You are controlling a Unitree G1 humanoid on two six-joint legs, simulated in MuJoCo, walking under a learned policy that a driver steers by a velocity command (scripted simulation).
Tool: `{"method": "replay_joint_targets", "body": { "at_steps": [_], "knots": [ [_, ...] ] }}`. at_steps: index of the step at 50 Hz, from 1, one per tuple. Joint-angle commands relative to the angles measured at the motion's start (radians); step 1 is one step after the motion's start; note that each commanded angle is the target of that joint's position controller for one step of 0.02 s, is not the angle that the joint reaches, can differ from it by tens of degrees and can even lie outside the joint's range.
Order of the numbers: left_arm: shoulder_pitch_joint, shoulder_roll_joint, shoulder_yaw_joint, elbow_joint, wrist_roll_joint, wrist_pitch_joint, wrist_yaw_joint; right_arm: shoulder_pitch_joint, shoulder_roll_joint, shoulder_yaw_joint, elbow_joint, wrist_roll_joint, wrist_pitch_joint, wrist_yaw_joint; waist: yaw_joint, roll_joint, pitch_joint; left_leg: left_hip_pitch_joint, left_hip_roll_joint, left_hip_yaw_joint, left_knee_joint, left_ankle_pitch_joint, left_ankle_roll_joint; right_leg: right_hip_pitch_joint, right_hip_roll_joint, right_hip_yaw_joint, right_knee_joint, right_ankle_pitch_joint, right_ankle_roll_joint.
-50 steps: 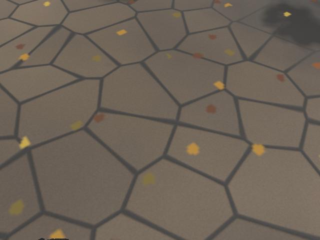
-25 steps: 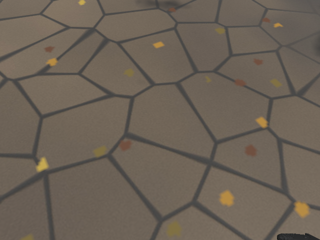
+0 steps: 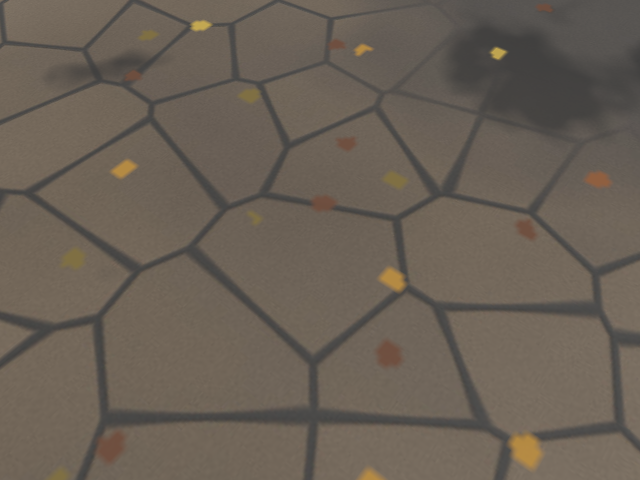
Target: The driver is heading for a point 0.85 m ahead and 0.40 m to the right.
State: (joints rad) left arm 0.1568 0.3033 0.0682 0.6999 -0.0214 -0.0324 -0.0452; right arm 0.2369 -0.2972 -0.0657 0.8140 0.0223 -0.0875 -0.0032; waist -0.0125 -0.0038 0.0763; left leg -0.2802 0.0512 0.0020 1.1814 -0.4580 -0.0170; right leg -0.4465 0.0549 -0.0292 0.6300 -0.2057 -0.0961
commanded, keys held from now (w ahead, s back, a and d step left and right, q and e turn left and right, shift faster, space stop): w+e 1.00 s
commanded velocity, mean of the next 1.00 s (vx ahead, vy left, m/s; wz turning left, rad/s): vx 0.50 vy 0.00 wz -0.59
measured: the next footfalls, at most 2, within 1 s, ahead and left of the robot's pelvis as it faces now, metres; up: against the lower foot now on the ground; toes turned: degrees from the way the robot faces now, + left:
left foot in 0.38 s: +0.42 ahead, +0.12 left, +0.00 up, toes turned -18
right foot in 0.92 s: +0.58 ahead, -0.24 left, +0.00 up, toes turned -35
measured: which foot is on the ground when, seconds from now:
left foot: up 0.00-0.36, down 0.38-0.92, up 0.94-1.00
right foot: down 0.00-0.40, up 0.42-0.90, down 0.92-1.00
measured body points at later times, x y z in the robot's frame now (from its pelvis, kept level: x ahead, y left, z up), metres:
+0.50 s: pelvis +0.29 +0.04 +0.01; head +0.32 +0.04 +0.46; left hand +0.44 +0.29 -0.11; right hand +0.38 -0.27 -0.07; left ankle +0.38 +0.13 -0.72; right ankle +0.14 -0.05 -0.64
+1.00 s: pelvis +0.52 -0.11 +0.00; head +0.56 -0.14 +0.45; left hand +0.83 +0.00 -0.08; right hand +0.41 -0.38 -0.12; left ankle +0.46 +0.11 -0.62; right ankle +0.55 -0.21 -0.72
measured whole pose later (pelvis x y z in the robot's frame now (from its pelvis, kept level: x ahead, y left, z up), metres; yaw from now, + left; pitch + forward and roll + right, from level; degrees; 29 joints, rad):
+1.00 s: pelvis +0.52 -0.11 +0.00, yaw -36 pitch +1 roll +1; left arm 0.14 0.30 0.07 0.59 -0.02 -0.03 -0.04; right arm 0.27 -0.32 -0.05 0.83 0.02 -0.08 0.01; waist -0.03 0.00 0.08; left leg -0.24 0.04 0.02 1.15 -0.48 -0.01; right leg -0.46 0.06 -0.02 0.62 -0.19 -0.10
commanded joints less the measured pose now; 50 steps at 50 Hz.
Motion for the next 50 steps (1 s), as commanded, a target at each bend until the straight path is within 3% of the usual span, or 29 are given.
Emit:
{"method": "replay_joint_targets", "body": {
  "at_steps": [1, 2, 5, 10, 13, 15, 17, 18, 19, 20, 21, 22, 23, 24, 25, 27, 29, 32, 36, 40, 41, 43, 44, 45, 46, 47, 48, 49, 50],
  "knots": [
    [0.088, 0.125, 0.035, -0.049, 0.009, -0.029, 0.011, -0.061, -0.135, -0.027, -0.110, -0.021, -0.053, -0.008, 0.035, -0.022, -0.141, -0.419, 0.058, -0.095, -0.002, 0.113, 0.024, 0.423, -0.266, 0.472, -0.358, 0.081, -0.192],
    [0.065, 0.112, 0.029, -0.066, 0.020, -0.030, 0.016, -0.045, -0.137, -0.031, -0.105, -0.027, -0.041, -0.006, 0.010, -0.042, -0.134, -0.358, 0.069, -0.099, -0.033, 0.144, 0.018, 0.356, -0.244, 0.434, -0.377, 0.151, -0.189],
    [0.086, 0.133, 0.036, -0.065, 0.012, -0.035, 0.033, -0.055, -0.097, -0.023, -0.111, -0.039, -0.014, -0.005, 0.000, -0.029, -0.122, -0.323, 0.053, -0.072, -0.161, 0.209, -0.026, 0.268, -0.215, 0.351, -0.405, 0.295, -0.200],
    [0.150, 0.156, 0.045, -0.043, 0.002, -0.022, 0.059, -0.238, -0.048, 0.002, -0.159, -0.030, -0.016, 0.007, 0.064, -0.072, -0.072, -0.264, -0.014, -0.058, -0.536, 0.508, -0.060, 0.199, -0.144, 0.276, -0.399, 0.175, -0.130],
    [0.197, 0.161, 0.048, -0.022, -0.005, -0.015, 0.062, -0.303, -0.067, 0.001, -0.181, -0.015, -0.027, 0.021, 0.089, -0.084, -0.061, -0.215, -0.041, -0.071, -0.635, 0.553, -0.052, 0.218, -0.167, 0.332, -0.370, 0.103, -0.115],
    [0.210, 0.150, 0.048, -0.015, -0.006, -0.009, 0.065, -0.302, -0.094, -0.008, -0.184, -0.013, -0.035, 0.028, 0.080, -0.094, -0.063, -0.199, -0.044, -0.094, -0.685, 0.509, -0.034, 0.278, -0.189, 0.391, -0.316, 0.079, -0.103],
    [0.198, 0.151, 0.050, -0.017, -0.002, -0.003, 0.069, -0.256, -0.119, -0.020, -0.175, -0.011, -0.045, 0.030, 0.050, -0.124, -0.069, -0.145, -0.045, -0.094, -0.702, 0.421, -0.005, 0.311, -0.207, 0.441, -0.255, 0.104, -0.087],
    [0.183, 0.137, 0.047, -0.022, -0.001, 0.000, 0.068, -0.188, -0.130, -0.029, -0.156, -0.012, -0.050, 0.027, 0.011, -0.132, -0.089, -0.056, -0.049, -0.076, -0.735, 0.410, 0.017, 0.304, -0.187, 0.442, -0.204, 0.133, -0.070],
    [0.180, 0.098, 0.032, -0.030, 0.004, -0.001, 0.065, -0.085, -0.160, -0.044, -0.134, -0.023, -0.055, 0.020, -0.039, -0.113, -0.165, 0.117, -0.011, -0.095, -0.746, 0.396, 0.053, 0.268, -0.133, 0.403, -0.068, 0.161, -0.039],
    [0.203, 0.036, 0.009, -0.047, 0.022, -0.002, 0.063, 0.062, -0.213, -0.057, -0.121, -0.036, -0.054, 0.012, -0.087, 0.015, -0.314, 0.374, 0.164, -0.272, -0.734, 0.307, 0.109, 0.145, -0.060, 0.310, 0.218, -0.015, 0.000],
    [0.351, -0.012, -0.007, -0.079, -0.015, -0.012, 0.060, 0.125, -0.287, -0.074, -0.083, -0.040, -0.039, 0.018, -0.010, 0.370, -0.404, 0.644, 0.370, -0.760, -0.844, 0.059, 0.279, -0.217, 0.056, 0.201, 0.531, -0.410, 0.061],
    [0.318, 0.108, 0.013, -0.049, -0.027, -0.011, 0.066, 0.090, -0.180, -0.053, -0.100, -0.018, -0.035, 0.024, -0.042, 0.229, -0.316, 0.583, 0.360, -0.798, -0.902, -0.177, 0.254, -0.332, -0.031, 0.227, 0.646, -0.355, 0.073],
    [0.199, 0.162, 0.030, -0.063, -0.017, -0.005, 0.066, 0.045, -0.124, -0.036, -0.110, -0.016, -0.030, 0.019, -0.068, 0.144, -0.194, 0.462, 0.311, -0.624, -0.911, -0.113, 0.206, -0.349, -0.061, 0.200, 0.661, -0.262, 0.076],
    [0.153, 0.151, 0.031, -0.071, -0.006, 0.000, 0.068, -0.004, -0.105, -0.026, -0.114, -0.027, -0.024, 0.018, -0.050, 0.080, -0.134, 0.350, 0.267, -0.491, -0.920, 0.039, 0.183, -0.312, -0.097, 0.176, 0.641, -0.192, 0.082],
    [0.125, 0.138, 0.033, -0.083, 0.004, 0.000, 0.064, -0.028, -0.081, -0.019, -0.106, -0.031, -0.021, 0.016, -0.037, 0.084, -0.087, 0.271, 0.234, -0.400, -0.937, 0.151, 0.182, -0.295, -0.123, 0.177, 0.596, -0.145, 0.086],
    [0.138, 0.097, 0.030, -0.088, -0.009, 0.007, 0.051, -0.036, -0.068, -0.014, -0.090, -0.035, -0.026, 0.010, -0.011, 0.127, -0.074, 0.199, 0.191, -0.270, -0.978, 0.257, 0.171, -0.230, -0.156, 0.158, 0.548, -0.103, 0.088],
    [0.119, 0.065, 0.022, -0.104, -0.009, 0.015, 0.047, -0.025, -0.085, -0.020, -0.073, -0.027, -0.033, 0.008, -0.009, 0.111, -0.061, 0.184, 0.196, -0.195, -1.010, 0.334, 0.191, -0.252, -0.167, 0.140, 0.507, -0.077, 0.096],
    [0.067, 0.050, 0.015, -0.130, -0.004, 0.016, 0.042, -0.015, -0.121, -0.031, -0.053, -0.028, -0.031, 0.006, -0.014, 0.077, -0.050, 0.209, 0.210, -0.103, -1.032, 0.452, 0.210, -0.303, -0.177, 0.134, 0.396, 0.023, 0.113],
    [-0.035, 0.030, 0.003, -0.153, -0.003, 0.001, 0.018, -0.004, -0.146, -0.032, -0.035, -0.024, -0.018, 0.002, -0.050, 0.061, -0.026, 0.227, 0.177, 0.048, -1.030, 0.545, 0.179, -0.251, -0.161, 0.070, 0.172, 0.215, 0.102],
    [-0.142, 0.022, -0.004, -0.198, -0.005, -0.002, -0.008, 0.059, -0.180, -0.039, -0.002, -0.009, 0.004, 0.000, -0.080, 0.053, 0.008, 0.317, 0.208, 0.113, -1.002, 0.620, 0.159, -0.232, -0.136, 0.007, 0.036, 0.204, 0.069],
    [-0.150, 0.030, 0.000, -0.207, -0.005, -0.002, -0.013, 0.062, -0.189, -0.042, 0.001, -0.004, 0.011, -0.001, -0.072, 0.059, 0.008, 0.344, 0.217, 0.129, -0.975, 0.698, 0.151, -0.218, -0.124, -0.008, 0.015, 0.166, 0.053],
    [-0.108, 0.066, 0.018, -0.210, 0.001, 0.004, -0.016, 0.056, -0.222, -0.052, -0.001, 0.006, 0.023, -0.008, -0.025, 0.096, -0.039, 0.386, 0.221, 0.167, -0.852, 1.034, 0.131, -0.113, -0.062, -0.060, 0.000, 0.062, 0.011],
    [-0.031, 0.097, 0.035, -0.196, 0.003, 0.009, -0.014, 0.052, -0.237, -0.057, -0.003, 0.009, 0.031, -0.013, 0.027, 0.108, -0.089, 0.387, 0.216, 0.183, -0.726, 1.182, 0.122, -0.007, -0.024, -0.082, -0.007, 0.020, -0.016],
    [0.121, 0.141, 0.062, -0.157, 0.001, 0.013, -0.005, 0.036, -0.233, -0.055, -0.009, 0.013, 0.036, -0.017, 0.116, 0.089, -0.167, 0.313, 0.192, 0.208, -0.533, 1.189, 0.096, 0.209, 0.012, -0.085, -0.069, 0.075, -0.054],
    [0.292, 0.207, 0.093, -0.114, -0.003, 0.026, 0.015, 0.045, -0.194, -0.038, -0.023, -0.006, 0.031, -0.020, 0.192, 0.010, -0.257, 0.078, 0.154, 0.205, -0.245, 0.916, 0.057, 0.523, -0.054, 0.057, -0.087, 0.092, -0.104],
    [0.245, 0.318, 0.103, -0.122, -0.012, 0.018, 0.024, 0.143, -0.043, 0.010, -0.084, -0.049, 0.008, -0.003, 0.052, -0.272, -0.335, -0.379, -0.053, 0.138, 0.114, -0.078, 0.000, 0.839, -0.322, 0.626, -0.161, -0.051, -0.284],
    [0.283, 0.237, 0.079, -0.152, -0.005, 0.000, 0.018, 0.052, -0.124, 0.002, -0.092, -0.021, -0.029, 0.013, 0.132, -0.165, -0.472, -0.481, -0.070, -0.093, 0.227, -0.136, 0.011, 0.883, -0.387, 0.864, -0.301, -0.196, -0.328],
    [0.250, 0.188, 0.061, -0.136, 0.005, -0.015, 0.014, -0.050, -0.168, -0.011, -0.128, 0.017, -0.047, 0.022, 0.141, -0.114, -0.320, -0.554, -0.024, -0.101, 0.204, -0.033, 0.028, 0.782, -0.357, 0.720, -0.331, -0.134, -0.271],
    [0.195, 0.169, 0.054, -0.133, 0.002, -0.023, 0.014, -0.066, -0.152, -0.003, -0.133, 0.009, -0.058, 0.018, 0.096, -0.038, -0.221, -0.521, 0.017, -0.094, 0.111, 0.056, 0.034, 0.629, -0.312, 0.598, -0.335, -0.035, -0.238]
  ]
}}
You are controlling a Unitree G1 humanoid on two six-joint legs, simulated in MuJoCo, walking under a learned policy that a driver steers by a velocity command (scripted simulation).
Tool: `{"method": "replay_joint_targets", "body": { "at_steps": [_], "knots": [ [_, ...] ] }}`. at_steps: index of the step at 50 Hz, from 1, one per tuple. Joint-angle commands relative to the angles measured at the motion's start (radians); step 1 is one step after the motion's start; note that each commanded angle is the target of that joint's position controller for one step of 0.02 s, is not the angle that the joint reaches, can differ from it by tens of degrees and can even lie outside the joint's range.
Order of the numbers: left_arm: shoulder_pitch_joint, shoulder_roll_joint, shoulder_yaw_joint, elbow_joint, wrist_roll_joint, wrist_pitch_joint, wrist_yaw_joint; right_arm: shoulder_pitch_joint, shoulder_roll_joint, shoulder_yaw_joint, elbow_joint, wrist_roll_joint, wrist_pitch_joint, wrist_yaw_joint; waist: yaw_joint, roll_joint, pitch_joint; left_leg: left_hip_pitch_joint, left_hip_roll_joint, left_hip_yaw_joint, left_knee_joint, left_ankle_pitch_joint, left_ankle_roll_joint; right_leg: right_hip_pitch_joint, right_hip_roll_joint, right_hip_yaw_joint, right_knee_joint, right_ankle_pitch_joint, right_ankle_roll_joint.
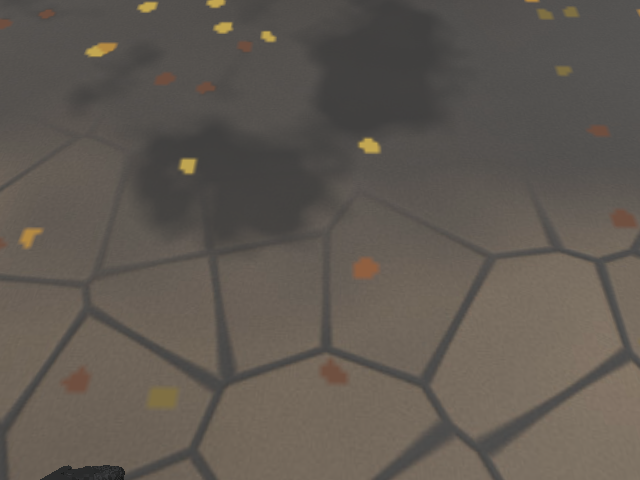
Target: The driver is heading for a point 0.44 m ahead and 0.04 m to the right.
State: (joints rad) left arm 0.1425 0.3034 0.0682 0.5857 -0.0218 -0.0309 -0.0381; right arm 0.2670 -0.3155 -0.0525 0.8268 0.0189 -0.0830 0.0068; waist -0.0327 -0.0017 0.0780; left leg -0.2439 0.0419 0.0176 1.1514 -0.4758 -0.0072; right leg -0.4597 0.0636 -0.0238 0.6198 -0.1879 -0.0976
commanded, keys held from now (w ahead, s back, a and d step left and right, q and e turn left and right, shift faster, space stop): w+e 0.36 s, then no key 0.64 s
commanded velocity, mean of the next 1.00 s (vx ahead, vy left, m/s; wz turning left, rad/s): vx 0.29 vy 0.00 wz -0.35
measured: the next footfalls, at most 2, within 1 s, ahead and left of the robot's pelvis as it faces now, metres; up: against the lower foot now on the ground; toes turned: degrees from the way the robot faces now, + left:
left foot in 0.38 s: +0.42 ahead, +0.12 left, +0.00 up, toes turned -17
right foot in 0.78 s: +0.41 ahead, -0.14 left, +0.00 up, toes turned -16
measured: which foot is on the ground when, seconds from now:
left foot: up 0.00-0.36, down 0.38-1.00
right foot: down 0.00-0.38, up 0.40-0.76, down 0.78-1.00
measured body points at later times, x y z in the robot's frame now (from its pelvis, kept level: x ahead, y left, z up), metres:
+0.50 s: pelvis +0.29 +0.04 +0.01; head +0.32 +0.04 +0.46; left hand +0.43 +0.30 -0.10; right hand +0.40 -0.26 -0.08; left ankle +0.38 +0.13 -0.72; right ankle +0.14 -0.06 -0.63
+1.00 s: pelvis +0.38 -0.01 +0.01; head +0.39 -0.02 +0.46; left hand +0.63 +0.17 -0.07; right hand +0.40 -0.29 -0.12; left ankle +0.38 +0.13 -0.72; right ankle +0.37 -0.13 -0.72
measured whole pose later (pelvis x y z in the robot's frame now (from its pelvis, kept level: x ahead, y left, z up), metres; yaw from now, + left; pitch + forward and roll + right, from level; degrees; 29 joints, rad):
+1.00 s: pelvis +0.38 -0.01 +0.01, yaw -19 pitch +0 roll +1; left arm 0.12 0.23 0.03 0.68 0.01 0.02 0.01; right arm 0.17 -0.27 0.00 0.88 -0.01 -0.01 0.01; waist -0.03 0.01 0.02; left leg -0.15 0.02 0.03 0.49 -0.33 -0.02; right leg -0.28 0.02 0.05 0.54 -0.25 -0.01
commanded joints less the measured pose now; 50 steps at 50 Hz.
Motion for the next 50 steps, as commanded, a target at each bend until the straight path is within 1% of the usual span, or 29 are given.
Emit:
{"method": "replay_joint_targets", "body": {
  "at_steps": [1, 2, 3, 5, 8, 11, 13, 16, 18, 19, 20, 21, 22, 23, 24, 25, 27, 29, 32, 35, 37, 38, 39, 40, 41, 42, 44, 45, 50],
  "knots": [
    [0.144, 0.144, 0.046, -0.027, 0.006, -0.026, 0.009, -0.093, -0.131, -0.019, -0.135, -0.012, -0.063, 0.001, 0.072, -0.005, -0.167, -0.497, 0.053, -0.107, 0.054, 0.118, 0.015, 0.512, -0.283, 0.506, -0.333, 0.064, -0.212],
    [0.105, 0.122, 0.037, -0.040, 0.018, -0.028, 0.013, -0.071, -0.138, -0.025, -0.128, -0.021, -0.053, 0.000, 0.037, -0.024, -0.147, -0.429, 0.072, -0.114, 0.010, 0.151, 0.006, 0.422, -0.255, 0.450, -0.352, 0.159, -0.204],
    [0.088, 0.121, 0.035, -0.044, 0.022, -0.029, 0.016, -0.056, -0.136, -0.027, -0.127, -0.025, -0.041, 0.001, 0.018, -0.037, -0.140, -0.391, 0.074, -0.112, -0.022, 0.165, -0.008, 0.366, -0.244, 0.433, -0.371, 0.205, -0.207],
    [0.094, 0.128, 0.036, -0.028, 0.013, -0.034, 0.026, -0.057, -0.107, -0.020, -0.126, -0.035, -0.022, -0.001, 0.008, -0.031, -0.122, -0.364, 0.068, -0.088, -0.103, 0.193, -0.043, 0.281, -0.227, 0.373, -0.387, 0.287, -0.214],
    [0.131, 0.157, 0.045, -0.002, 0.008, -0.028, 0.047, -0.170, -0.064, -0.003, -0.157, -0.038, -0.014, -0.001, 0.041, -0.041, -0.081, -0.350, 0.037, -0.072, -0.319, 0.380, -0.074, 0.205, -0.171, 0.295, -0.391, 0.254, -0.178],
    [0.177, 0.168, 0.049, 0.025, 0.003, -0.019, 0.055, -0.281, -0.045, 0.008, -0.183, -0.028, -0.021, 0.010, 0.089, -0.063, -0.069, -0.255, -0.016, -0.063, -0.527, 0.557, -0.073, 0.165, -0.138, 0.281, -0.375, 0.141, -0.129],
    [0.211, 0.170, 0.051, 0.046, -0.003, -0.016, 0.054, -0.316, -0.063, 0.002, -0.198, -0.016, -0.027, 0.016, 0.102, -0.075, -0.067, -0.228, -0.031, -0.083, -0.586, 0.574, -0.064, 0.193, -0.158, 0.329, -0.349, 0.087, -0.117],
    [0.222, 0.153, 0.049, 0.061, -0.006, -0.009, 0.058, -0.303, -0.104, -0.016, -0.203, -0.011, -0.037, 0.021, 0.083, -0.104, -0.071, -0.202, -0.034, -0.114, -0.647, 0.479, -0.032, 0.285, -0.194, 0.421, -0.259, 0.051, -0.097],
    [0.203, 0.136, 0.045, 0.061, -0.002, -0.002, 0.058, -0.206, -0.123, -0.033, -0.179, -0.011, -0.045, 0.017, 0.028, -0.129, -0.094, -0.078, -0.039, -0.090, -0.689, 0.416, 0.007, 0.292, -0.178, 0.442, -0.175, 0.083, -0.069],
    [0.200, 0.093, 0.029, 0.057, 0.005, -0.002, 0.057, -0.113, -0.152, -0.047, -0.164, -0.030, -0.050, 0.011, -0.018, -0.110, -0.161, 0.072, 0.010, -0.111, -0.703, 0.440, 0.047, 0.272, -0.119, 0.388, -0.023, 0.147, -0.028],
    [0.230, 0.035, 0.008, 0.037, 0.027, -0.001, 0.061, 0.012, -0.210, -0.059, -0.159, -0.051, -0.051, 0.004, -0.046, 0.026, -0.313, 0.315, 0.190, -0.284, -0.670, 0.556, 0.107, 0.162, -0.042, 0.293, 0.267, -0.041, 0.023],
    [0.379, 0.012, -0.001, 0.021, -0.005, -0.007, 0.063, 0.053, -0.266, -0.075, -0.122, -0.059, -0.035, 0.015, 0.032, 0.384, -0.395, 0.541, 0.377, -0.742, -0.768, 0.519, 0.283, -0.160, 0.073, 0.202, 0.565, -0.456, 0.092],
    [0.380, 0.114, 0.016, 0.061, -0.006, -0.004, 0.069, 0.024, -0.159, -0.051, -0.146, -0.027, -0.031, 0.022, 0.012, 0.234, -0.342, 0.503, 0.368, -0.757, -0.786, 0.465, 0.271, -0.233, 0.007, 0.257, 0.678, -0.432, 0.115],
    [0.277, 0.154, 0.029, 0.057, -0.002, 0.005, 0.070, -0.022, -0.100, -0.034, -0.158, -0.025, -0.024, 0.020, -0.012, 0.137, -0.246, 0.399, 0.328, -0.571, -0.771, 0.578, 0.242, -0.240, -0.014, 0.237, 0.708, -0.365, 0.130],
    [0.216, 0.149, 0.029, 0.051, 0.008, 0.013, 0.074, -0.065, -0.076, -0.022, -0.161, -0.035, -0.018, 0.022, -0.003, 0.061, -0.203, 0.297, 0.283, -0.441, -0.764, 0.736, 0.227, -0.203, -0.039, 0.207, 0.688, -0.325, 0.140],
    [0.171, 0.138, 0.031, 0.037, 0.018, 0.018, 0.076, -0.094, -0.058, -0.015, -0.151, -0.036, -0.013, 0.022, 0.011, 0.051, -0.157, 0.212, 0.249, -0.354, -0.765, 0.877, 0.227, -0.185, -0.063, 0.197, 0.631, -0.306, 0.145],
    [0.183, 0.075, 0.017, 0.039, 0.013, 0.029, 0.071, -0.114, -0.042, -0.005, -0.124, -0.042, -0.015, 0.023, 0.050, 0.102, -0.146, 0.110, 0.191, -0.238, -0.800, 0.963, 0.212, -0.078, -0.090, 0.162, 0.480, -0.276, 0.146],
    [0.174, 0.035, 0.002, 0.038, 0.018, 0.035, 0.072, -0.133, -0.065, -0.010, -0.102, -0.039, -0.011, 0.018, 0.060, 0.127, -0.164, 0.080, 0.182, -0.182, -0.821, 1.038, 0.233, -0.008, -0.090, 0.123, 0.328, -0.230, 0.161],
    [0.139, 0.028, -0.008, 0.040, 0.021, 0.040, 0.067, -0.150, -0.109, -0.021, -0.080, -0.023, 0.008, 0.008, 0.053, 0.130, -0.210, 0.061, 0.175, -0.124, -0.832, 1.017, 0.230, 0.121, -0.092, 0.085, 0.135, -0.075, 0.160],
    [0.084, 0.051, -0.002, 0.035, 0.021, 0.049, 0.061, -0.134, -0.115, -0.018, -0.055, -0.012, 0.025, 0.008, 0.033, 0.120, -0.195, 0.058, 0.176, -0.123, -0.829, 0.831, 0.216, 0.190, -0.084, 0.070, 0.006, 0.009, 0.141],
    [0.073, 0.051, 0.001, 0.037, 0.029, 0.050, 0.058, -0.149, -0.102, -0.009, -0.043, -0.004, 0.032, 0.009, 0.053, 0.108, -0.166, 0.019, 0.154, -0.124, -0.803, 0.640, 0.182, 0.282, -0.071, 0.053, -0.145, 0.103, 0.108],
    [0.055, 0.065, 0.004, 0.029, 0.038, 0.049, 0.060, -0.123, -0.076, 0.002, -0.029, -0.004, 0.031, 0.011, 0.053, 0.088, -0.151, -0.008, 0.126, -0.123, -0.788, 0.522, 0.136, 0.335, -0.091, 0.082, -0.226, 0.183, 0.083],
    [0.049, 0.109, 0.012, 0.015, 0.046, 0.049, 0.068, -0.094, -0.046, 0.015, -0.025, -0.026, 0.027, 0.013, 0.036, 0.017, -0.176, -0.053, 0.082, -0.094, -0.740, 0.388, 0.079, 0.426, -0.184, 0.179, -0.220, 0.384, 0.050],
    [0.019, 0.152, 0.016, 0.002, 0.045, 0.056, 0.076, 0.000, -0.029, 0.021, -0.013, -0.047, 0.022, 0.018, -0.032, -0.112, -0.197, -0.104, 0.003, -0.034, -0.708, 0.167, 0.030, 0.472, -0.267, 0.256, -0.174, 0.480, -0.023],
    [-0.011, 0.081, -0.001, 0.013, 0.040, 0.058, 0.068, 0.000, -0.005, 0.033, -0.006, -0.044, 0.031, 0.013, -0.029, -0.149, -0.222, -0.013, 0.002, -0.016, -0.737, 0.160, 0.002, 0.378, -0.253, 0.246, -0.181, 0.275, -0.046],
    [-0.044, 0.052, -0.005, 0.005, 0.036, 0.056, 0.057, -0.059, -0.045, 0.026, -0.009, -0.041, 0.041, 0.009, -0.003, -0.109, -0.156, -0.010, -0.005, -0.008, -0.739, 0.209, -0.011, 0.325, -0.184, 0.209, -0.179, 0.166, -0.010],
    [-0.030, 0.062, -0.004, 0.015, 0.041, 0.047, 0.049, -0.081, -0.072, 0.020, -0.003, -0.035, 0.057, 0.001, 0.016, -0.079, -0.116, -0.029, -0.003, -0.009, -0.725, 0.269, -0.006, 0.308, -0.145, 0.178, -0.157, 0.213, 0.028],
    [-0.019, 0.072, -0.001, 0.023, 0.037, 0.041, 0.047, -0.069, -0.076, 0.020, -0.001, -0.037, 0.061, 0.000, 0.012, -0.073, -0.119, -0.016, 0.003, -0.012, -0.724, 0.296, -0.006, 0.307, -0.145, 0.178, -0.148, 0.253, 0.029],
    [-0.017, 0.061, -0.002, 0.048, 0.034, 0.034, 0.050, -0.076, -0.074, 0.021, 0.024, -0.028, 0.067, -0.007, 0.015, -0.042, -0.148, 0.035, 0.015, -0.017, -0.712, 0.387, -0.008, 0.336, -0.140, 0.168, -0.113, 0.410, 0.023]
  ]
}}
